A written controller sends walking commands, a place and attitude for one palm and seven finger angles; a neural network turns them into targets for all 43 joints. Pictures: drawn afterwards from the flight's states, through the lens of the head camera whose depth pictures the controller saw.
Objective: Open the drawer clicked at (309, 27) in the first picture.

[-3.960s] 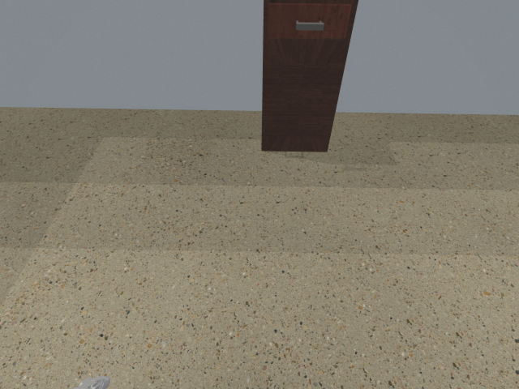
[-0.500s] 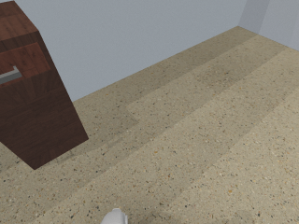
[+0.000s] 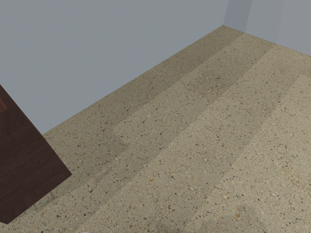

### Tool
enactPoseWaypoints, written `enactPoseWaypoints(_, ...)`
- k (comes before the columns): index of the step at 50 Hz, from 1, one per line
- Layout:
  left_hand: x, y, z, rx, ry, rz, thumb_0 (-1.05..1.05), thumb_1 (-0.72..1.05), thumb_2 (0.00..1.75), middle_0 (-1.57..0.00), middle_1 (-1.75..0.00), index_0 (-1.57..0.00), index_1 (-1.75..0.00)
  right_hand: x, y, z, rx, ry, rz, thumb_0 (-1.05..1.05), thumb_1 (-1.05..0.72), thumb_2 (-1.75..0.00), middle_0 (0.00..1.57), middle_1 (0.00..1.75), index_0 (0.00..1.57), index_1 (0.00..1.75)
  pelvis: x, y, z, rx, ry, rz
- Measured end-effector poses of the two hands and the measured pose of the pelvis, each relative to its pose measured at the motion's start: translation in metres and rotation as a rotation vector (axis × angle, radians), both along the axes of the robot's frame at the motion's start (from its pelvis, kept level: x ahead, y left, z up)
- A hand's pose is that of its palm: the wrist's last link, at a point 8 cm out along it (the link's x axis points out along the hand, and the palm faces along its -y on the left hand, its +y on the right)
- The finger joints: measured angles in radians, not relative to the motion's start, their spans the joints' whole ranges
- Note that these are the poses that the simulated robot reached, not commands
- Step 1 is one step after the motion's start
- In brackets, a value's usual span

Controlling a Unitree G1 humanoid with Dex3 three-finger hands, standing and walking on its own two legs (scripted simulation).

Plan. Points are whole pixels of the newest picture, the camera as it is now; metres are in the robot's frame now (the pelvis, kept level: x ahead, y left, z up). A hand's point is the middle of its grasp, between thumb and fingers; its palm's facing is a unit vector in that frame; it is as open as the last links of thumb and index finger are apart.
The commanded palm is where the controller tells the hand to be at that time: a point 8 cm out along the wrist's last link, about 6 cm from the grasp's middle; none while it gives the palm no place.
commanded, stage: turn to face it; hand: left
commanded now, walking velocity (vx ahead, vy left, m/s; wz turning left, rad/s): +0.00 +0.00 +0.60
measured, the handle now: out of the picture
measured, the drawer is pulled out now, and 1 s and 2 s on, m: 0.00 0.00 0.00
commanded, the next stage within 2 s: take the last steps up to it in 1.20 s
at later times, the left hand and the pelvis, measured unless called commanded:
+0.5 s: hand out of the picture +0.06 +0.26 -0.16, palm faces +0.31 -0.92 -0.23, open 7.4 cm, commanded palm none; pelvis +0.03 +0.03 +0.01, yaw +17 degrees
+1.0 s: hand out of the picture -0.03 +0.16 -0.13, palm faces +0.57 -0.77 -0.28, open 7.4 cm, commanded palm none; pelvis +0.02 -0.04 +0.01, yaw +36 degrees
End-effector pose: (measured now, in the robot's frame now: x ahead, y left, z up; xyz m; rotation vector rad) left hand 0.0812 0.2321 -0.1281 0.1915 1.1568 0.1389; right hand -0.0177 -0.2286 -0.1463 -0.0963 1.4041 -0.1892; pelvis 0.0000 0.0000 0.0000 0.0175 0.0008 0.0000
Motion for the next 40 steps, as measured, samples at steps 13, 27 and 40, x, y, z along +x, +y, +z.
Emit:
enactPoseWaypoints(13, 0.0, 0.018, -0.007, -0.024, -0.017, 0.171, 0.0, 0.92, 0.9, -0.2, -0.3, -0.2, -0.3, 0.101, 0.011, 0.01, -0.015, -0.063, 0.181, 0.0, -0.91, -0.9, 0.2, 0.3, 0.2, 0.3, 0.026, 0.012, 0.0, -0.028, -0.006, 0.175)
enactPoseWaypoints(27, -0.046, 0.066, 0.003, 0.014, 0.042, 0.349, 0.01, 0.91, 0.9, -0.2, -0.3, -0.2, -0.3, 0.181, 0.023, 0.035, -0.087, -0.177, 0.387, 0.0, -0.91, -0.9, 0.2, 0.3, 0.2, 0.3, 0.03, 0.024, 0.009, -0.046, 0.012, 0.315)
enactPoseWaypoints(40, -0.071, 0.009, 0.028, 0.103, -0.047, 0.47, 0.01, 0.91, 0.9, -0.2, -0.3, -0.2, -0.3, 0.231, -0.004, 0.008, 0.006, -0.189, 0.523, 0.0, -0.9, -0.9, 0.2, 0.3, 0.2, 0.3, 0.033, -0.03, 0.003, -0.008, -0.015, 0.49)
